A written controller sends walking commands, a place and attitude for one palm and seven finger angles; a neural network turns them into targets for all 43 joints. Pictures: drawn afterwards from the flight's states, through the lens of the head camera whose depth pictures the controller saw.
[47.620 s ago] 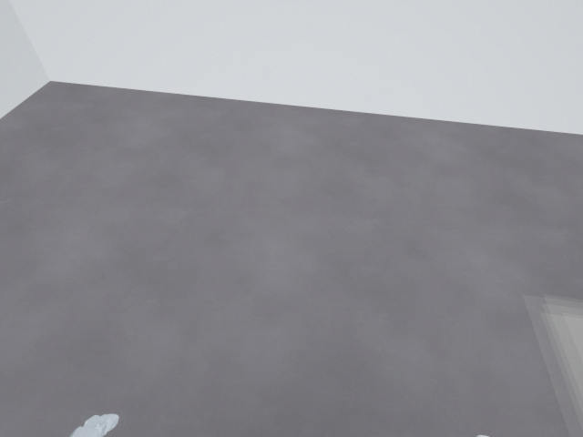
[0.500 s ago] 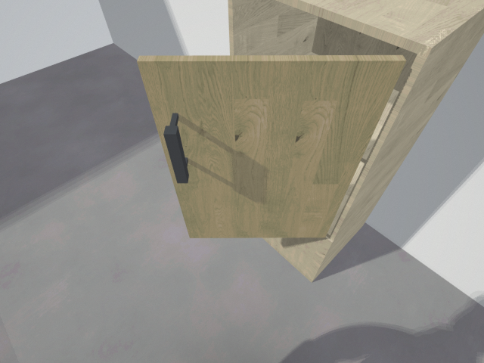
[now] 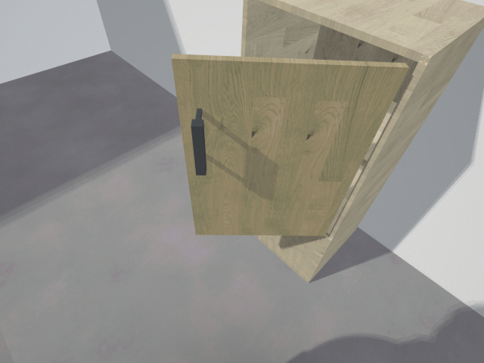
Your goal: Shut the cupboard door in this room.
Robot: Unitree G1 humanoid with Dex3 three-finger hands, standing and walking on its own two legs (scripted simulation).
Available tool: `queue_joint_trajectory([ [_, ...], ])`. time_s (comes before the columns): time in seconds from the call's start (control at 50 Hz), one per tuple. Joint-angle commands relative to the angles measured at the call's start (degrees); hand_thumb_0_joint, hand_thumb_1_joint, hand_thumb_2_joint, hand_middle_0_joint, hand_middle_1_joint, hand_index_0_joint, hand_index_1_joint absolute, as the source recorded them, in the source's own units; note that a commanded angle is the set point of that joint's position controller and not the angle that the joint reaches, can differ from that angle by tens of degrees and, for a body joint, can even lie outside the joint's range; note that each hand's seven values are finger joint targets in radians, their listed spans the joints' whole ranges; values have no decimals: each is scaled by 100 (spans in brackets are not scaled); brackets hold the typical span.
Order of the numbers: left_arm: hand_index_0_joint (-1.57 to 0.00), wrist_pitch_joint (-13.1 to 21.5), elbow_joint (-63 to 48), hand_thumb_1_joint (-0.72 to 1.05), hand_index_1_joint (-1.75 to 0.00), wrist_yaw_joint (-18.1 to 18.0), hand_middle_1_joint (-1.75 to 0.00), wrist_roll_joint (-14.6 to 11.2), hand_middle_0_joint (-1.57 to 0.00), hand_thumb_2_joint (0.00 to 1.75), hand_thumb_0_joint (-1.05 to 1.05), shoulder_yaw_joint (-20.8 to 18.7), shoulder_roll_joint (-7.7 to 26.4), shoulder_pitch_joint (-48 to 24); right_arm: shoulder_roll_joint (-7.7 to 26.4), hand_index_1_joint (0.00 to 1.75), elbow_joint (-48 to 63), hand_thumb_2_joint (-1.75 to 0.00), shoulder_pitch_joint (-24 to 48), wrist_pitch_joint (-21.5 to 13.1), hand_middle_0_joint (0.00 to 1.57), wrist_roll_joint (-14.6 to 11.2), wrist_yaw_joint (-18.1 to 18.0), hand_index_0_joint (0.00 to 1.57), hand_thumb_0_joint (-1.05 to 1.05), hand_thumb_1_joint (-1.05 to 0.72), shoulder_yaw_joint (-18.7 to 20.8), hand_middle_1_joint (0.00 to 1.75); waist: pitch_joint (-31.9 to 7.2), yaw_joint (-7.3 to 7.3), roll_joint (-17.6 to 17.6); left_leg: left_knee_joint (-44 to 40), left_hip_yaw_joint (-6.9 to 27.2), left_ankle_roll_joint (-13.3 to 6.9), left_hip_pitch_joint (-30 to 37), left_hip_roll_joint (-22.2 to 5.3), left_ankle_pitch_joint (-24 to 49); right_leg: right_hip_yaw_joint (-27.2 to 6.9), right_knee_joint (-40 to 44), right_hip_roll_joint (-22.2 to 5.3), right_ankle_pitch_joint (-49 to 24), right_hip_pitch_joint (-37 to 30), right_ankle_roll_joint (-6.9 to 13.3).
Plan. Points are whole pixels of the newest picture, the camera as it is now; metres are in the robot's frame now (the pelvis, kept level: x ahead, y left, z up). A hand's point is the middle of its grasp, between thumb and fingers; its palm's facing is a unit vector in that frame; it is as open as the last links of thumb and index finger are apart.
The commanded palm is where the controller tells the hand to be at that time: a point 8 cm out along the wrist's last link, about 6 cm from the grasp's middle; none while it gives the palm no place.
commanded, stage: come to a stop and stand still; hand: left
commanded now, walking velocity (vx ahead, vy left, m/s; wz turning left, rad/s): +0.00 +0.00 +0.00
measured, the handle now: (200, 142) +0.52 +0.12 +0.06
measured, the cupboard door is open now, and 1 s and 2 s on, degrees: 47 47 47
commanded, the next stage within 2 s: look again from close up in 0.10 s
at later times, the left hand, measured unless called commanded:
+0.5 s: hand out of the picture +0.06 +0.20 -0.17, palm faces -0.02 -0.97 -0.22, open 7.4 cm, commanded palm none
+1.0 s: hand (125, 288) +0.23 +0.21 -0.01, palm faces +0.32 -0.93 -0.18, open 7.2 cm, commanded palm +0.15 +0.25 -0.05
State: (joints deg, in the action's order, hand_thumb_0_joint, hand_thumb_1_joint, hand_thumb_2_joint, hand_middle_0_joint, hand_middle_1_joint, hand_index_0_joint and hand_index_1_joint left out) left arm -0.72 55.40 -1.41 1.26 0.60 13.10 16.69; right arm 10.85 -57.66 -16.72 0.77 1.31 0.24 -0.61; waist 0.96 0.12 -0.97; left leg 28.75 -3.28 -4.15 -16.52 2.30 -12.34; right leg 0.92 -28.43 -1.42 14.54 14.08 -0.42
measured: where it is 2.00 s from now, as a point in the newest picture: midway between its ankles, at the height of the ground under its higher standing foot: outside the picture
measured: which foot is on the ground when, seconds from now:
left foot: down 0.00-1.00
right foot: down 0.00-1.00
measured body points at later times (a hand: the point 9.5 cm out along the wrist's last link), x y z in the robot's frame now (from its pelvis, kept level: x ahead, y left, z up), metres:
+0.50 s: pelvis +0.04 +0.00 +0.00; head +0.04 +0.02 +0.45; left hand +0.06 +0.25 -0.16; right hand +0.11 -0.25 -0.13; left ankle +0.04 +0.07 -0.74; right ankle +0.01 -0.14 -0.74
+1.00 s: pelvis +0.03 -0.02 -0.03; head +0.03 -0.02 +0.42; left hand +0.21 +0.26 +0.00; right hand +0.14 -0.27 -0.14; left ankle +0.04 +0.07 -0.74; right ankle +0.00 -0.12 -0.68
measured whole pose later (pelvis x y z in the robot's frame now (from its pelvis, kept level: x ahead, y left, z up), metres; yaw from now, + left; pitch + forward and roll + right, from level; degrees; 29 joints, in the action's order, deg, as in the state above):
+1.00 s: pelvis +0.03 -0.02 -0.03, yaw +5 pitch +0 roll +1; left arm 8.1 6.0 -5.1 -8.8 -5.7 14.3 20.7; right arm 14.7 -47.5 -19.3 -15.0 -3.6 -1.6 1.4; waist -1.5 1.5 -0.1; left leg 43.7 0.4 -2.8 -21.6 5.2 -22.0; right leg 3.6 -66.9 -3.0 23.5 27.2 1.2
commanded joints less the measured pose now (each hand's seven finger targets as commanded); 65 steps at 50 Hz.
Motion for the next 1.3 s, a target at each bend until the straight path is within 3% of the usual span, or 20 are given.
queue_joint_trajectory([
  [0.0, -20, 143, -244, 90, -30, -36, -30, -14, -20, 90, 0, -143, 609, 130, 887, 30, 338, -90, 152, -218, 20, -30, -82, 20, 0, -90, 212, 30, 183, -39, 214, -1251, 1245, -3, -336, -833, -1528, -499, 510, -294, 774, 8, 304],
  [0.36, -20, 234, 345, 90, -30, -64, -30, -28, -20, 90, 0, -98, 789, 63, 1035, 30, -113, -90, 439, -357, 20, -101, -152, 20, 0, -90, 168, 30, -114, -41, 54, -766, 842, 25, 635, -846, 1162, -512, 565, -474, -875, -352, 203],
  [0.78, -20, 217, 273, 90, -30, -45, -30, -39, -20, 90, 0, -165, 1025, -399, 1203, 30, -242, -90, 801, -357, 20, -86, -172, 20, 0, -90, 164, 30, -274, -75, 45, -866, 808, 88, 963, -872, 1739, -483, 669, -560, -1337, -673, 188],
  [0.8, -20, 250, 370, 90, -30, -290, -30, 15, -20, 90, 0, -74, 497, -19, 1011, 30, 56, -90, 521, -323, 20, -142, -161, 20, 0, -90, 151, 30, -1, 49, 652, -64, 602, 312, 948, -1011, 3099, -431, 324, -579, -1580, -234, 76],
  [0.82, -20, 1765, -8465, 90, -30, -553, -30, -367, -20, 90, 0, -3903, 4933, -4965, 2030, 30, 1410, -90, -426, -1344, 20, -255, -577, 20, 0, -90, 574, 30, -1897, 721, 576, 620, 1620, 484, 2786, -817, 4107, 394, -1907, 9, -1708, 96, 190],
  [0.84, -22, 1282, -6028, 90, -32, -562, -32, -663, -22, 90, 0, -636, 1123, -78, 1315, 30, 1477, -90, 322, -1854, 20, -781, -773, 20, 0, -90, 33, 30, -2328, 313, 2561, 769, 1927, 601, 3327, -1206, 4203, 513, -4154, 133, 563, 1184, 37],
  [0.86, -24, 1036, -6190, 90, -34, -876, -34, -933, -24, 90, 0, -1010, 1155, 185, 1431, 30, 1258, -90, 418, -1854, 20, -813, -773, 20, 0, -90, 82, 30, -2444, 56, 2236, 712, 1820, 782, 2340, -995, 3798, 333, -5717, -34, 734, 523, 185],
  [0.88, -25, 553, -5382, 90, -36, -657, -36, -922, -25, 90, 0, 34, -542, 1068, 816, 30, 1361, -90, 548, -1824, 20, -744, -460, 20, 0, -90, 85, 30, -1071, 256, 1696, 1, 1519, 509, 604, -875, 2541, 309, -5591, -122, 827, 1032, 157],
  [0.9, -27, 831, -6681, 90, -38, -592, -38, -989, -27, 90, 0, -232, 46, -546, 1151, 30, 1757, -90, 457, -1870, 20, -610, -229, 20, 0, -90, 344, 30, -798, 314, 1278, 214, 1249, 369, 352, -680, 1847, 315, -4886, -154, 839, 1661, 120],
  [0.96, -33, 1455, -5283, 90, -44, -5, -44, -1237, -33, 90, 0, -754, -36, 580, 987, 30, 2094, -90, 495, -2070, 20, -426, -79, 20, 0, -90, 580, 30, 261, 111, 172, 1330, 941, 598, -1584, -292, 246, 192, -2630, -161, 1111, 2380, 302],
  [1.0, -36, 2270, -4231, 90, -48, 740, -48, -1613, -36, 90, 0, -1413, 159, 1552, 1018, 30, 2342, -90, 507, -2060, 20, -285, -15, 20, 0, -90, 647, 30, 169, 94, -2079, 2185, 678, 686, -2723, -83, -753, -324, -1161, -259, 1393, 2514, 238],
  [1.02, -38, 2655, -4192, 90, -50, 1183, -50, -1783, -38, 90, 0, -1590, 327, 1635, 1083, 30, 2540, -90, 643, -2008, 20, -287, 0, 20, 0, -90, 601, 30, -44, 87, -2501, 2531, 607, 648, -3242, -36, -990, -721, -1118, -394, 1384, 2402, 181],
  [1.04, -40, 2946, -4338, 90, -52, 1629, -52, -1906, -40, 90, 0, -2018, 703, 1567, 1197, 30, 2721, -90, 683, -1955, 20, -312, 33, 20, 0, -90, 590, 30, -523, -31, -2162, 2640, 502, 610, -3435, -7, -958, -790, -1352, -407, 1207, 2119, 283],
  [1.06, -42, 3056, -4459, 90, -54, 2125, -54, -2069, -42, 90, 0, -2539, 1267, 1497, 1414, 30, 2966, -90, 672, -1896, 20, -322, 107, 20, 0, -90, 555, 30, -889, -165, -697, 2770, 460, 583, -3184, -31, -130, -584, -2082, -280, -777, 1703, 392],
  [1.08, -44, 3058, -4370, 90, -56, 2445, -56, -2094, -44, 90, 0, -2819, 1528, 1851, 1268, 30, 3160, -90, 792, -1806, 20, -309, 16, 20, 0, -90, 556, 30, -1410, -420, -1338, 2944, 314, 544, -3473, 96, -94, -912, -2263, -264, -1024, 1535, 132],
  [1.12, -47, 2944, -5359, 90, -60, 2663, -60, -2247, -47, 90, 0, -2623, 1384, 1363, 1129, 30, 3551, -90, 984, -1792, 20, -323, -49, 20, 0, -90, 560, 30, -1961, -443, -760, 2884, 306, 440, -3557, 104, -521, -1304, -2030, -265, -59, 1426, -44],
  [1.16, -51, 2990, -5809, 90, -64, 2517, -64, -2506, -51, 90, 0, -2926, 1617, 444, 1021, 30, 3636, -90, 972, -1872, 20, -346, -110, 20, 0, -90, 454, 30, -1534, -399, 474, 2971, 267, 429, -3581, 59, -1057, -1651, -1606, -293, 1512, 1805, -72],
  [1.2, -55, 3235, -6390, 90, -68, 2253, -68, -2584, -55, 90, 0, -2877, 1537, -72, 928, 30, 3651, -90, 893, -1976, 20, -343, -192, 20, 0, -90, 406, 30, -1513, -262, 419, 2994, 391, 338, -3413, -40, -1341, -1694, -1351, -253, 2464, 1984, -43],
  [1.26, -60, 3730, -7104, 90, -74, 2064, -74, -2398, -60, 90, 0, -1997, 1083, -1304, 960, 30, 3412, -90, 766, -2239, 20, -304, -378, 20, 0, -90, 356, 30, -1429, 230, 239, 3230, 462, 225, -3226, -141, -1574, -1643, -1318, -122, 3110, 2610, 17],
  [1.28, -62, 3755, -6858, 90, -76, 2102, -76, -2313, -62, 90, 0, -1914, 1153, -1225, 1024, 30, 3281, -90, 621, -2296, 20, -301, -448, 20, 0, -90, 371, 30, -1413, 269, 148, 3293, 448, 228, -3244, -159, -1641, -1599, -1277, -99, 3325, 2708, 37],
])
